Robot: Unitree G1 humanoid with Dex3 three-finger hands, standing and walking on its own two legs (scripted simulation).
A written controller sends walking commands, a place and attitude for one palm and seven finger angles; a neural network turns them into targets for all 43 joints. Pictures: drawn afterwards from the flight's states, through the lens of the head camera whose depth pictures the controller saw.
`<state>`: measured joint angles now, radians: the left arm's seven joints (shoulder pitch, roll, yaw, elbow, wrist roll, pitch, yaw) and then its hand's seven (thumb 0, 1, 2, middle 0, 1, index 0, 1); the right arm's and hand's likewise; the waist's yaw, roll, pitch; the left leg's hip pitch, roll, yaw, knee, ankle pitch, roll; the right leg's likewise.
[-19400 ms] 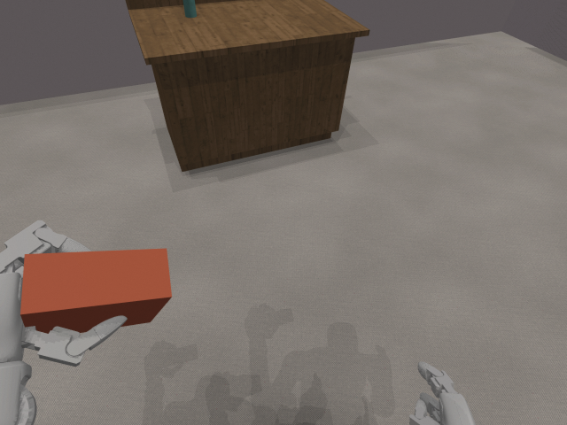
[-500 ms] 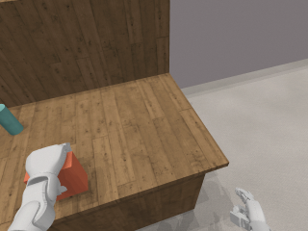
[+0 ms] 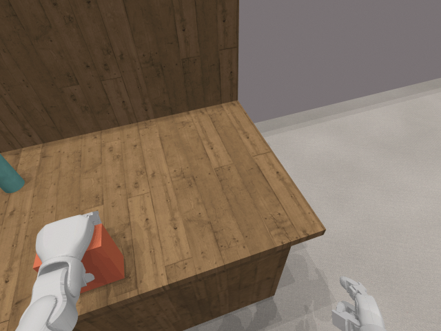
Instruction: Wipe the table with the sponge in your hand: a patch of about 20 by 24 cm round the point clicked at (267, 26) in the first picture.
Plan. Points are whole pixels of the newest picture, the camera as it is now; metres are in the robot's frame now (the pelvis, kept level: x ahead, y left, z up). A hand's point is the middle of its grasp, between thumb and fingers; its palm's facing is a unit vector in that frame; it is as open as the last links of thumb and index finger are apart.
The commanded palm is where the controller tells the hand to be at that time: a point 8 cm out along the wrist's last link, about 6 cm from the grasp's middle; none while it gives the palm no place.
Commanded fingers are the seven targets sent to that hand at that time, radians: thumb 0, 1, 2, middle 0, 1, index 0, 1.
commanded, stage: lower the sponge onto the table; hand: left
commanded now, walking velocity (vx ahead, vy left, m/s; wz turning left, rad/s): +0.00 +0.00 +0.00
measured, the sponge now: (88, 266) +0.22 +0.31 -0.04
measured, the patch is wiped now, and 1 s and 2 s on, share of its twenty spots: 0.00 0.05 0.45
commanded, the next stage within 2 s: wipe forward along the first lane in 0.56 s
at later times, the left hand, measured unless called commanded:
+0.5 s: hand (83, 255) +0.23 +0.31 -0.01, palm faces -0.10 -0.07 -0.99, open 9.6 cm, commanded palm +0.21 +0.31 +0.05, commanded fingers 0.00 0.10 1.30 -1.20 -1.60 -1.20 -1.60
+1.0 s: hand (86, 239) +0.26 +0.33 -0.01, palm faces -0.13 -0.02 -0.99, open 9.6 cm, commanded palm +0.25 +0.32 +0.03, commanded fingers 0.00 0.10 1.30 -1.20 -1.60 -1.20 -1.60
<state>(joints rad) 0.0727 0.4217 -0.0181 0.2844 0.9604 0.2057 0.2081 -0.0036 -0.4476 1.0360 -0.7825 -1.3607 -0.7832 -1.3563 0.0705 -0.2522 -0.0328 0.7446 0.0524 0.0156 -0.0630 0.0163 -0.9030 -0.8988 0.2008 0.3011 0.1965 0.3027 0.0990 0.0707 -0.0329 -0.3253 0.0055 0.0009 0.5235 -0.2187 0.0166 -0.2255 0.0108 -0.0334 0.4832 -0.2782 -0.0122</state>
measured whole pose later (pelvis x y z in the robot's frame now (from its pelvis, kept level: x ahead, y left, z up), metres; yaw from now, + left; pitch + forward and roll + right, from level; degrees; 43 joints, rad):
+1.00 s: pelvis -0.01 -0.01 -0.01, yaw +1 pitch +6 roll -1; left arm -0.17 0.45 -0.02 0.59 0.99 0.21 0.26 0.00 -0.45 1.04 -0.78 -1.36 -0.79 -1.36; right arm 0.12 -0.26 -0.03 0.74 0.07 0.06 -0.07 0.01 -0.90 -0.90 0.20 0.30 0.20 0.30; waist 0.07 0.07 -0.08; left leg -0.50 0.01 -0.03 0.64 -0.24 0.00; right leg -0.40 0.02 -0.06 0.61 -0.32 -0.03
